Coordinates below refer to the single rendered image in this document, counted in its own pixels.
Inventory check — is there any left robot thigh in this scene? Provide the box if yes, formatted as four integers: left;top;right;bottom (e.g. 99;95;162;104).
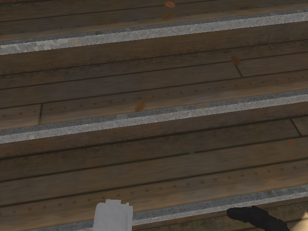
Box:
92;199;133;231

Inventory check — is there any robot right hand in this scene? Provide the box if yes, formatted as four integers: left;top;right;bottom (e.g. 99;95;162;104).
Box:
226;205;290;231

